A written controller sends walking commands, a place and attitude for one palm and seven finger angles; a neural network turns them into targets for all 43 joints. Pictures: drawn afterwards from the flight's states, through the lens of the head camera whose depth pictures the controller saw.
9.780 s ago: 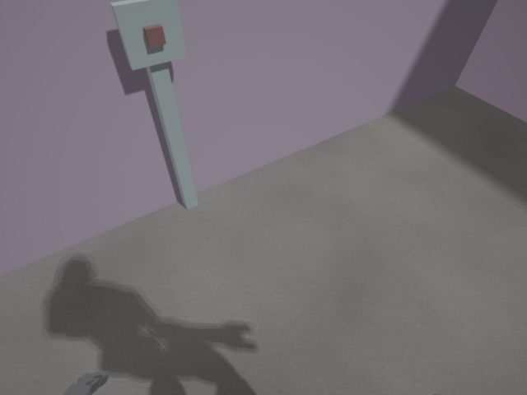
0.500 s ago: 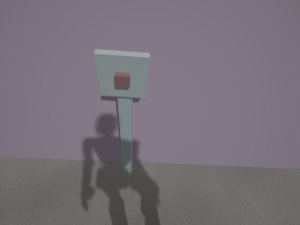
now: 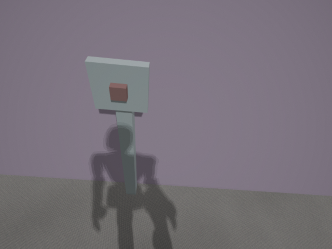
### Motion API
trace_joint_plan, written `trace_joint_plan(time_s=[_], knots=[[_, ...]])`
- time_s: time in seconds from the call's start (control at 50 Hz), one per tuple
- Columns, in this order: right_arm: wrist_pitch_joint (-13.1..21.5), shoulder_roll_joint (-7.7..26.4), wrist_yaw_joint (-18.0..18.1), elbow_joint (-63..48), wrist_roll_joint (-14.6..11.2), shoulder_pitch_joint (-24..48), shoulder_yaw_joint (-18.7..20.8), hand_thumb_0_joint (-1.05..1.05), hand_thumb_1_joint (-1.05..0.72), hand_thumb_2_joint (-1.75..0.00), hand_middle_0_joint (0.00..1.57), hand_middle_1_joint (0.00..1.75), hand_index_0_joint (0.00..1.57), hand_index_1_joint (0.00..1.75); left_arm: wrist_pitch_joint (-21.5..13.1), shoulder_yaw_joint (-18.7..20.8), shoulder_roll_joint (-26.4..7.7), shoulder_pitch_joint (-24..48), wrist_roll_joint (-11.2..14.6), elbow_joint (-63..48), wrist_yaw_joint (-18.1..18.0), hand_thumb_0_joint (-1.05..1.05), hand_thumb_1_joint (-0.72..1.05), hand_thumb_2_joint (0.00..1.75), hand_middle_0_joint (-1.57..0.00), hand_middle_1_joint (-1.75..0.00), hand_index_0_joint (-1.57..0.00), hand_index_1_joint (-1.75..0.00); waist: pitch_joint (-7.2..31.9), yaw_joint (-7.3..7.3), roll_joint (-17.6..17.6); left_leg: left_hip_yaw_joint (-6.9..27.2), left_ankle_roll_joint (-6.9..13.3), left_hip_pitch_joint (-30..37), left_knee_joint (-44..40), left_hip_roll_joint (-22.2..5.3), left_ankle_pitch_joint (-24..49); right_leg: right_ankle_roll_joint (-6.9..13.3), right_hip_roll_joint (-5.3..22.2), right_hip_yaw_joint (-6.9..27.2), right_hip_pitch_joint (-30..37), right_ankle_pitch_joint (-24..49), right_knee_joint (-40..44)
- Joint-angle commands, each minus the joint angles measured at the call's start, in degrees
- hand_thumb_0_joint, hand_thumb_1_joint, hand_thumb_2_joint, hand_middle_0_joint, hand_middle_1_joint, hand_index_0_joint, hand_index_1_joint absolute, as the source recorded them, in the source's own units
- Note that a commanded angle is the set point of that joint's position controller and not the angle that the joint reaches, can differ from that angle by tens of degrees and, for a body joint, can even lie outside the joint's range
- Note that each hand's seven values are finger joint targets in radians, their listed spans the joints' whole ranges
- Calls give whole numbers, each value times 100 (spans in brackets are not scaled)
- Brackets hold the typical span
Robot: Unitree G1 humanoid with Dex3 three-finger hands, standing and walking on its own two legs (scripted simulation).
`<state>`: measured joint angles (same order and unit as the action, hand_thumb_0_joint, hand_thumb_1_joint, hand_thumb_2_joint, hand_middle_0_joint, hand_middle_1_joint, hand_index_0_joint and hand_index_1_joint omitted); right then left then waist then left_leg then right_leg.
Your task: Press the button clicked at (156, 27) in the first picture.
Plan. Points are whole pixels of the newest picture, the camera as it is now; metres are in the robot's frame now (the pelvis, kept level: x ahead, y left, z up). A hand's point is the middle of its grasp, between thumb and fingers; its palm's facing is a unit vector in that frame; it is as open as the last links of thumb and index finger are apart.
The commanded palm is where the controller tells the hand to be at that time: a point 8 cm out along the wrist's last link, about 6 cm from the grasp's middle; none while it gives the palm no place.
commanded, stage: shuffle to correct the standing spot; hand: left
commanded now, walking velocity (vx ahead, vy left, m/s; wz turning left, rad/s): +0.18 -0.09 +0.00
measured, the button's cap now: (119, 91) +0.54 +0.18 +0.07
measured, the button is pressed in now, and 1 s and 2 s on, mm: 0 0 0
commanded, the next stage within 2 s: come to a stop and stand still in 0.06 s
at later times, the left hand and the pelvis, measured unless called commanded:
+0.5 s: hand out of the picture +0.12 +0.15 -0.18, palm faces +0.01 -0.98 -0.21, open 7.3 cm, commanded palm none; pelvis +0.08 -0.03 -0.01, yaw -1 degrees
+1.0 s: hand out of the picture +0.06 +0.17 -0.18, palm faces +0.08 -0.98 -0.17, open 7.4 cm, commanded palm none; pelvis +0.03 -0.01 +0.00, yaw +1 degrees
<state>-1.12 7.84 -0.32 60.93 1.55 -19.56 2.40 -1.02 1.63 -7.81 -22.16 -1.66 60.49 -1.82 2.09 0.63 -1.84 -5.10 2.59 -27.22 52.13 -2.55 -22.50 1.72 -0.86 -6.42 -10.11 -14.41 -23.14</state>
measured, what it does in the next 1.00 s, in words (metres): steps on the spot: left foot, then right foot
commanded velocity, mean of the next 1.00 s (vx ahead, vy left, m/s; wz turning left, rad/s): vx -0.03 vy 0.03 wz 0.00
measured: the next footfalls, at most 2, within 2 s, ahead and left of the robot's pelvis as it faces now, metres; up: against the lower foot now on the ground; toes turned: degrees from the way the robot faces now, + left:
left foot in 0.10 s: +0.09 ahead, +0.08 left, +0.00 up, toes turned +7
right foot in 0.50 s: +0.14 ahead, -0.17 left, +0.00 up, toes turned -6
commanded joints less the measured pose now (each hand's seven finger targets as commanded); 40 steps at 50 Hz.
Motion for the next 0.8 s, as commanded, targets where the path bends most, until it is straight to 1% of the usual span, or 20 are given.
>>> trace_joint_plan(time_s=[0.0, 0.02, 0.04, 0.06, 0.08, 0.1, 0.16, 0.22, 0.3, 0.38, 0.44, 0.46, 0.48, 0.5, 0.56, 0.62, 0.68, 0.74, 0.76, 0.78], knots=[[238, 27, 27, -375, -17, -96, -36, 0, -90, -90, 20, 30, 20, 30, -109, 68, -655, -260, -26, -111, 2, 0, 90, 90, -20, -30, -20, -30, -797, 69, -331, -246, -80, 675, -1408, 83, 306, 916, 1230, 1150, -811, -598, 958], [289, 9, 58, -271, -13, -392, -53, 0, -90, -90, 20, 30, 20, 30, -81, 64, -666, -266, 2, -77, 25, 0, 90, 90, -20, -30, -20, -30, -650, 158, -233, -367, -111, 1334, -1995, 174, 618, 796, 1061, 979, -1028, -678, 610], [343, 189, 102, -144, -17, -760, -51, 0, -90, -90, 20, 30, 20, 30, -60, 30, -548, -311, 31, -70, 53, 0, 90, 90, -20, -30, -20, -30, -502, 243, 128, -102, -130, 1967, -2529, -5, 686, 643, 809, 828, -1237, -680, -73], [389, 633, 167, -34, 10, -1174, 47, 0, -90, -90, 20, 30, 20, 30, -45, -10, -310, -392, 55, -137, 113, 0, 90, 90, -20, -30, -20, -30, -369, 346, 1182, 1346, 195, 2526, -3175, -997, 315, 348, 363, 452, -1908, -819, -1286], [372, 1137, 243, -30, 29, -1535, 171, 0, -90, -90, 20, 30, 20, 30, -40, -19, -171, -385, 42, -296, 150, 0, 90, 90, -20, -30, -20, -30, -230, 396, 1959, 3267, 871, 2913, -3948, -2344, 235, 78, 24, 29, -2881, -1760, -2698], [314, 1332, 280, -100, 0, -1467, 224, 0, -90, -90, 20, 30, 20, 30, 3, 28, -430, 17, -49, -486, 185, 0, 90, 90, -20, -30, -20, -30, -434, 450, 1197, 3498, 1284, 2645, -4110, -2707, -18, 112, 313, 448, -3106, -1697, -3644], [434, 636, 294, -174, 14, -659, 10, 0, -90, -90, 20, 30, 20, 30, 12, 85, -324, 210, -93, -334, 229, 0, 90, 90, -20, -30, -20, -30, -912, 85, 764, 2062, 924, 1430, -4132, -1893, 1152, -17, 587, 714, -2844, -521, -4387], [543, 459, 352, -168, -29, -490, -110, 0, -90, -90, 20, 30, 20, 30, 99, 21, -75, -36, -28, -151, 199, 0, 90, 90, -20, -30, -20, -30, -478, -130, 636, 633, 653, 1576, -3590, -1313, 4480, -228, 510, 560, -2131, -29, -3884], [445, 557, 350, -121, -39, -335, -107, 0, -90, -90, 20, 30, 20, 30, 168, -12, -48, 157, 39, -194, 108, 0, 90, 90, -20, -30, -20, -30, -196, -107, 1014, 214, 539, 1808, -3200, -1092, 5313, -313, 342, 235, -1443, 130, -2466], [271, 673, 309, -95, -19, -361, 23, 0, -90, -90, 20, 30, 20, 30, 145, 43, -233, 574, 59, -351, 79, 0, 90, 90, -20, -30, -20, -30, -367, 35, 1116, 455, 593, 1819, -2959, -1208, 4615, -290, 302, 101, -1066, -110, -1430], [201, 625, 259, -167, -67, -293, 95, 0, -90, -90, 20, 30, 20, 30, 32, 125, -534, 288, 41, -365, 46, 0, 90, 90, -20, -30, -20, -30, -161, -165, 574, 369, 198, 1546, -2306, -881, 3293, -297, 492, 248, -213, 1305, -253], [189, 432, 233, -199, -95, -368, 85, 0, -90, -90, 20, 30, 20, 30, -22, 174, -790, 147, 25, -345, 2, 0, 90, 90, -20, -30, -20, -30, 147, -181, -72, 180, -40, 1017, -1888, -537, 2028, -121, 1067, 909, 435, 3043, -473], [150, 208, 209, -240, -134, -572, 66, 0, -90, -90, 20, 30, 20, 30, -36, 195, -1078, 150, 21, -359, -26, 0, 90, 90, -20, -30, -20, -30, 366, -73, -839, -84, -243, 557, -1431, -53, 144, 346, 1945, 1598, 766, 4592, -556], [92, 159, 220, -229, -140, -650, 89, 0, -90, -90, 20, 30, 20, 30, -13, 209, -1187, 162, 35, -416, -27, 0, 90, 90, -20, -30, -20, -30, 438, -76, -866, 6, -299, 588, -774, 199, -894, 788, 2396, 1614, 652, 5399, -331], [-31, 202, 208, -297, -123, -153, 76, 0, -90, -90, 20, 30, 20, 30, -1, 210, -1017, 439, 9, -474, -93, 0, 90, 90, -20, -30, -20, -30, 237, -198, -1769, 374, -354, 127, 514, 102, -1148, 1012, 2180, 1507, 390, 4804, -134], [-64, 220, 135, -349, -125, 59, 72, 0, -90, -90, 20, 30, 20, 30, 62, 270, -1069, 690, -27, -649, -121, 0, 90, 90, -20, -30, -20, -30, 119, -174, -1098, 288, -428, 232, 212, 157, -826, 940, 2041, 1269, 84, 3812, -16], [-68, 201, 93, -401, -102, 97, 60, 0, -90, -90, 20, 30, 20, 30, 105, 340, -1243, 800, -35, -747, -101, 0, 90, 90, -20, -30, -20, -30, 92, -166, -811, 125, -453, 632, -583, 215, -434, 915, 1980, 1380, -293, 2406, 115], [-4, 192, 91, -263, -105, -462, 34, 0, -90, -90, 20, 30, 20, 30, 192, 337, -1170, 1091, 20, -818, -68, 0, 90, 90, -20, -30, -20, -30, 21, 130, -564, -22, -377, 1906, -2385, 278, 766, 456, 1538, 1041, -1194, 586, -254], [38, 436, 103, -267, -89, -544, 56, 0, -90, -90, 20, 30, 20, 30, 248, 265, -921, 1095, 63, -886, -40, 0, 90, 90, -20, -30, -20, -30, -89, 139, 335, 479, -255, 2083, -2987, -89, 698, 179, 1074, 740, -1552, -320, -796], [73, 867, 122, -438, -15, -371, 136, 0, -90, -90, 20, 30, 20, 30, 307, 208, -542, 1039, 104, -997, -10, 0, 90, 90, -20, -30, -20, -30, -351, 88, 1852, 2016, 163, 1498, -3850, -1243, 360, -177, 450, 243, -1952, -1331, -1640]])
